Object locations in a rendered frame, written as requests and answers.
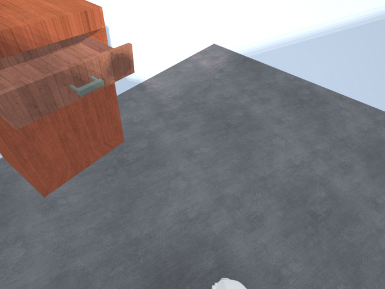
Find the cabinet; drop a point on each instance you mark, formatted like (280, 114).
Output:
(52, 150)

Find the handle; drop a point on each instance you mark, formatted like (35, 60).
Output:
(88, 87)

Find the drawer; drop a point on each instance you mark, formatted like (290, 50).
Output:
(37, 82)

